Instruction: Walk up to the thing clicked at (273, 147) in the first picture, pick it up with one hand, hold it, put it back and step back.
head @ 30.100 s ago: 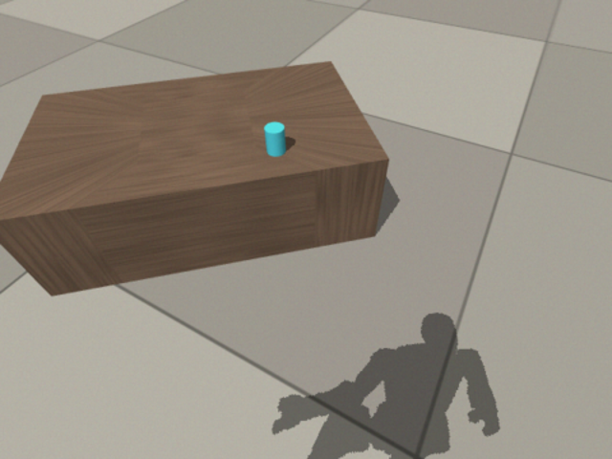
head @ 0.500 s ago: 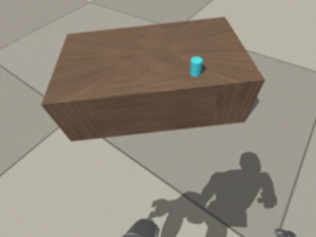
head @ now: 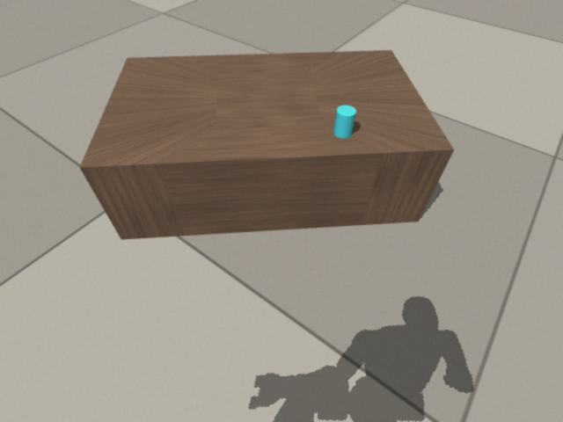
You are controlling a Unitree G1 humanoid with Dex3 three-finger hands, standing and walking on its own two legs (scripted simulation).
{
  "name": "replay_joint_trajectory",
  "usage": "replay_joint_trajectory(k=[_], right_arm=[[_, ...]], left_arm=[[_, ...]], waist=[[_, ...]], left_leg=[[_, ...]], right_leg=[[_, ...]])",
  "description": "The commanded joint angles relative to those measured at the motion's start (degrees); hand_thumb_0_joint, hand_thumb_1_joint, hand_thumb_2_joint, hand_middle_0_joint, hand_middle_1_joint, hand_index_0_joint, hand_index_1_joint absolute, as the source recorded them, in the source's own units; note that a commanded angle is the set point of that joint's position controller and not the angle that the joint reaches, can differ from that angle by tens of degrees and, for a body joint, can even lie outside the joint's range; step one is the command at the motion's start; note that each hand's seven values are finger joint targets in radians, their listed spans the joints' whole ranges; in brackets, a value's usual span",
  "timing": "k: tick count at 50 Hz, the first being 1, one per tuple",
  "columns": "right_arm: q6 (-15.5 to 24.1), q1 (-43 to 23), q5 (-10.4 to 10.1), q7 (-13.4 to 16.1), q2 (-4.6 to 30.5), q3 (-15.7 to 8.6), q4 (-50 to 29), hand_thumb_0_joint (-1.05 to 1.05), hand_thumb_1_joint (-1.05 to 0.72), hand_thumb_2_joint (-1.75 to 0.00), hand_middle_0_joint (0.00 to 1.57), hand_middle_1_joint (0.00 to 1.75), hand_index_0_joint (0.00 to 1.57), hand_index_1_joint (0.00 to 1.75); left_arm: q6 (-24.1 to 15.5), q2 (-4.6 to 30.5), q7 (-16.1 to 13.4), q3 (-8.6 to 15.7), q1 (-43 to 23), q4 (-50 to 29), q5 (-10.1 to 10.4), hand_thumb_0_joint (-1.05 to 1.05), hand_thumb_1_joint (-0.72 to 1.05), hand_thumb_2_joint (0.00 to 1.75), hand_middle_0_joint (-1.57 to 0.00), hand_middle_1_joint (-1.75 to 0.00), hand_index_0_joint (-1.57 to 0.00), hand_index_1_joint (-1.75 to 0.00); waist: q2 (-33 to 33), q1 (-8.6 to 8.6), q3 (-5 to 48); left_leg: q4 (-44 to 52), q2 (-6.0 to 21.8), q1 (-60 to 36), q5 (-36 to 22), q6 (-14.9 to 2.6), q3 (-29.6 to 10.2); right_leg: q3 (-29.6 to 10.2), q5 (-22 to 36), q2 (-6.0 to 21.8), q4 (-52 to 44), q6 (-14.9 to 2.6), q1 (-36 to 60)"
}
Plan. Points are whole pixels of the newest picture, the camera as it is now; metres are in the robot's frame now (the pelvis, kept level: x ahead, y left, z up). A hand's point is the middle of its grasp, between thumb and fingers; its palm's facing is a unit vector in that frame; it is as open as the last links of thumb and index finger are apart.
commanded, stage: step back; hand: right
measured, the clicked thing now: (344, 121) +1.15 -0.19 -0.29
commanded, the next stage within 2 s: stand in 0.66 s
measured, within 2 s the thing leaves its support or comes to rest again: neither
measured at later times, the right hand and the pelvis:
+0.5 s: hand out of the picture +0.13 -0.25 -0.14, palm faces -0.01 +0.94 -0.35, open 7.4 cm; pelvis +0.03 +0.00 +0.01, yaw +0 degrees
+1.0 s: hand out of the picture +0.11 -0.25 -0.13, palm faces +0.01 +0.94 -0.34, open 7.4 cm; pelvis +0.02 +0.00 +0.02, yaw -1 degrees
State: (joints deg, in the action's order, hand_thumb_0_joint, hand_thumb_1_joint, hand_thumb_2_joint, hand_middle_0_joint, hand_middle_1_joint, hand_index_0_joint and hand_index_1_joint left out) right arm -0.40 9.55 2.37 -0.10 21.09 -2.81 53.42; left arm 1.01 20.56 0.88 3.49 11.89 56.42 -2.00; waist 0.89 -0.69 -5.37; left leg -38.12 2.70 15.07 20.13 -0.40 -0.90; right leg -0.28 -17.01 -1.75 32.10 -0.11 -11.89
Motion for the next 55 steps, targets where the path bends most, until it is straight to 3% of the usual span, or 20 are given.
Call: replay_joint_trajectory(k=[1, 2, 3, 5, 7, 8, 9, 10, 12, 14, 16, 18, 24, 28, 30, 33, 37, 40, 50, 55], right_arm=[[1.3, -3.5, -0.5, 0.7, 10.4, -2.4, -4.5, 0.00, -0.90, -0.90, 0.20, 0.30, 0.20, 0.30], [1.7, 0.5, -0.6, 0.4, 11.7, -3.0, -3.0, 0.00, -0.90, -0.90, 0.20, 0.30, 0.20, 0.30], [2.2, 0.4, -0.8, 0.0, 11.5, -2.8, -2.6, 0.00, -0.90, -0.90, 0.20, 0.30, 0.20, 0.30], [2.6, 0.0, -0.8, -0.1, 9.7, -2.6, -1.3, 0.00, -0.90, -0.90, 0.20, 0.30, 0.20, 0.30], [3.0, 0.2, -0.4, 0.1, 10.6, -2.9, -0.9, 0.00, -0.90, -0.90, 0.20, 0.30, 0.20, 0.30], [3.3, -0.2, -0.1, 0.4, 11.7, -2.9, -1.2, 0.00, -0.90, -0.90, 0.20, 0.30, 0.20, 0.30], [3.4, -2.3, -0.3, 0.5, 12.8, -2.6, -1.2, 0.00, -0.90, -0.90, 0.20, 0.30, 0.20, 0.30], [3.2, -3.2, -0.5, 0.3, 14.5, -2.9, -0.8, 0.00, -0.90, -0.90, 0.20, 0.30, 0.20, 0.30], [3.2, -5.1, -0.5, 0.2, 13.3, -2.4, -0.4, 0.00, -0.90, -0.90, 0.20, 0.30, 0.20, 0.30], [3.6, -5.6, -0.8, 0.4, 11.7, -1.8, -0.4, 0.00, -0.90, -0.90, 0.20, 0.30, 0.20, 0.30], [3.5, -4.6, -1.3, 0.6, 10.6, -1.7, 0.1, 0.00, -0.90, -0.90, 0.20, 0.30, 0.20, 0.30], [3.4, -3.4, -1.3, 0.8, 10.6, -1.8, 1.0, 0.00, -0.90, -0.90, 0.20, 0.30, 0.20, 0.30], [2.9, -5.6, -1.4, 0.9, 10.9, -2.1, 1.6, 0.00, -0.90, -0.90, 0.20, 0.30, 0.20, 0.30], [2.7, -6.4, -1.3, 0.9, 10.2, -2.0, 1.8, 0.00, -0.90, -0.90, 0.20, 0.30, 0.20, 0.30], [2.6, -6.7, -1.1, 0.8, 10.4, -2.0, 2.2, 0.00, -0.90, -0.90, 0.20, 0.30, 0.20, 0.30], [2.6, -7.8, -2.2, 0.5, 10.1, -1.2, 3.1, 0.00, -0.90, -0.90, 0.20, 0.30, 0.20, 0.30], [2.8, -7.5, -2.1, 0.8, 11.4, -1.2, 4.7, 0.00, -0.90, -0.90, 0.20, 0.30, 0.20, 0.30], [2.7, -7.7, -2.4, 1.0, 10.9, -0.9, 5.3, 0.00, -0.90, -0.90, 0.20, 0.30, 0.20, 0.30], [2.3, -9.0, -2.1, 0.5, 10.5, -0.1, 7.5, 0.00, -0.90, -0.90, 0.20, 0.30, 0.20, 0.30], [2.4, -8.4, -2.0, 0.2, 10.4, -0.2, 8.2, 0.00, -0.90, -0.90, 0.20, 0.30, 0.20, 0.30]], left_arm=[[-3.9, 20.0, -1.3, 4.4, -2.6, -5.2, -1.0, 0.00, 0.90, 0.90, -0.20, -0.30, -0.20, -0.30], [-3.7, 18.4, -1.1, 4.0, -6.9, -6.6, -0.5, 0.00, 0.90, 0.90, -0.20, -0.30, -0.20, -0.30], [-3.6, 16.0, -0.9, 3.1, -7.3, -6.9, 0.0, 0.00, 0.90, 0.90, -0.20, -0.30, -0.20, -0.30], [-3.7, 13.2, -0.9, 2.1, -7.0, -5.9, 0.1, 0.00, 0.90, 0.90, -0.20, -0.30, -0.20, -0.30], [-3.7, 12.3, -0.4, 1.1, -5.5, -5.3, 0.3, 0.00, 0.90, 0.90, -0.20, -0.30, -0.20, -0.30], [-3.5, 11.1, -0.2, 0.5, -4.3, -5.0, 0.6, 0.00, 0.90, 0.90, -0.20, -0.30, -0.20, -0.30], [-3.2, 10.4, -0.1, 0.5, -4.4, -4.3, 1.1, 0.00, 0.90, 0.90, -0.20, -0.30, -0.20, -0.30], [-3.0, 11.5, -0.3, 0.8, -4.9, -3.6, 0.9, 0.00, 0.90, 0.90, -0.20, -0.30, -0.20, -0.30], [-3.5, 11.2, -0.5, 0.7, -4.1, -2.9, 0.8, 0.00, 0.90, 0.90, -0.20, -0.30, -0.20, -0.30], [-4.4, 12.2, -0.9, 0.9, -1.9, -1.7, 1.1, 0.00, 0.90, 0.90, -0.20, -0.30, -0.20, -0.30], [-4.4, 13.8, -1.2, 1.1, -2.6, -1.6, 1.2, 0.00, 0.90, 0.90, -0.20, -0.30, -0.20, -0.30], [-4.0, 13.8, -1.4, 1.0, -3.8, -2.1, 1.3, 0.00, 0.90, 0.90, -0.20, -0.30, -0.20, -0.30], [-3.5, 12.9, -1.7, 0.5, -5.9, -2.0, 1.1, 0.00, 0.90, 0.90, -0.20, -0.30, -0.20, -0.30], [-3.6, 13.8, -1.9, 0.7, -6.3, -1.5, 1.0, 0.00, 0.90, 0.90, -0.20, -0.30, -0.20, -0.30], [-3.5, 13.9, -1.9, 0.7, -8.0, -1.8, 1.1, 0.00, 0.90, 0.90, -0.20, -0.30, -0.20, -0.30], [-3.3, 10.9, -1.8, -0.7, -9.0, -0.3, 2.2, 0.00, 0.90, 0.90, -0.20, -0.30, -0.20, -0.30], [-3.1, 11.2, -2.1, -0.7, -9.0, 0.6, 2.2, 0.00, 0.90, 0.90, -0.20, -0.30, -0.20, -0.30], [-3.0, 11.2, -2.1, -0.8, -9.3, 1.7, 2.0, 0.00, 0.90, 0.90, -0.20, -0.30, -0.20, -0.30], [-2.8, 11.2, -1.5, -1.2, -10.5, 4.4, 1.6, 0.00, 0.90, 0.90, -0.20, -0.30, -0.20, -0.30], [-3.2, 11.4, -1.3, -1.1, -9.5, 5.3, 1.5, 0.00, 0.90, 0.90, -0.20, -0.30, -0.20, -0.30]], waist=[[-9.4, -1.82, 2.0], [-7.6, 1.36, 0.5], [-5.3, 2.05, 1.0], [-5.6, 1.98, 3.5], [-4.2, 1.87, 5.5], [-1.6, 1.54, 5.7], [0.6, 0.53, 4.3], [2.0, 0.14, 2.5], [2.7, -0.93, 3.2], [3.3, -1.59, 7.2], [1.4, -0.63, 8.0], [1.3, 0.00, 9.0], [-0.1, -0.28, 9.3], [-2.9, -0.28, 9.5], [-2.7, 0.12, 8.2], [-0.1, 0.86, 7.6], [1.1, 0.79, 10.9], [0.2, 0.96, 11.8], [0.1, 1.06, 6.1], [-1.2, 0.95, 6.2]], left_leg=[[-9.6, -1.6, 10.9, 11.9, 0.98, -2.3], [-6.9, 0.5, 3.7, 8.1, 0.68, -2.9], [0.2, -0.8, 2.2, 7.5, 0.31, -1.0], [8.9, -1.2, -3.0, -2.3, -0.77, -1.9], [13.1, 1.3, -9.6, -4.1, -2.10, -5.6], [16.9, 5.1, -9.8, 0.8, -3.51, -12.0], [20.4, 8.5, -5.2, 9.6, -5.33, -17.3], [22.3, 10.6, -0.3, 13.8, -6.95, -18.4], [20.3, 9.6, -1.5, -1.5, -5.79, -13.9], [13.3, 5.2, -2.5, -21.0, -3.24, -6.8], [9.7, 2.0, -2.2, -22.8, -1.28, -2.6], [9.7, 2.1, -4.2, -24.7, -1.23, -2.4], [10.7, 3.6, -5.4, -23.6, -3.05, -3.9], [8.4, 2.3, -3.8, -23.4, -2.32, -1.9], [9.3, 1.9, -3.4, -20.7, -1.95, -1.9], [13.7, 3.8, -7.8, -26.1, -2.05, -4.9], [14.1, 5.0, -12.6, -37.8, -1.93, -4.5], [15.6, 4.9, -14.3, -36.4, -1.49, -4.0], [23.0, 4.1, -9.3, -14.4, -0.51, -4.3], [23.4, 4.3, -10.1, -12.6, -0.71, -4.6]], right_leg=[[-31.3, -19.6, 22.3, -19.0, -13.48, -1.9], [-27.8, -21.5, 21.2, -17.4, -13.46, -8.4], [-20.5, -17.5, 16.4, -15.0, -10.58, -7.1], [-12.1, -7.3, 11.4, -12.0, -5.89, -6.8], [-9.1, 0.4, 8.8, -7.7, -4.00, -9.8], [-7.5, 0.3, 6.5, -4.4, -2.74, -11.8], [-4.8, -6.1, 3.5, -3.0, -1.93, -10.7], [-2.5, -6.5, 2.8, -1.2, -1.80, -6.2], [-3.1, -0.8, 3.7, -4.6, -2.16, -2.1], [-5.4, 12.7, 5.8, -7.0, -2.60, 4.2], [-7.9, 19.6, 7.9, -6.4, -3.72, 6.3], [-7.3, 21.8, 8.2, -4.6, -4.17, 5.9], [-5.0, 18.4, 6.5, -4.0, -3.10, 4.7], [-7.4, 22.8, 8.4, -4.6, -3.88, 6.9], [-7.8, 20.4, 8.7, -5.1, -4.13, 5.9], [-7.0, 23.7, 8.5, -7.8, -2.48, 2.9], [-5.1, 29.4, 7.9, -7.8, -1.29, 7.3], [-5.0, 28.9, 8.1, -9.7, -1.14, 8.4], [-5.9, 11.8, 8.0, -16.2, -0.62, 6.5], [-6.1, 10.1, 8.4, -17.3, -0.69, 5.3]])
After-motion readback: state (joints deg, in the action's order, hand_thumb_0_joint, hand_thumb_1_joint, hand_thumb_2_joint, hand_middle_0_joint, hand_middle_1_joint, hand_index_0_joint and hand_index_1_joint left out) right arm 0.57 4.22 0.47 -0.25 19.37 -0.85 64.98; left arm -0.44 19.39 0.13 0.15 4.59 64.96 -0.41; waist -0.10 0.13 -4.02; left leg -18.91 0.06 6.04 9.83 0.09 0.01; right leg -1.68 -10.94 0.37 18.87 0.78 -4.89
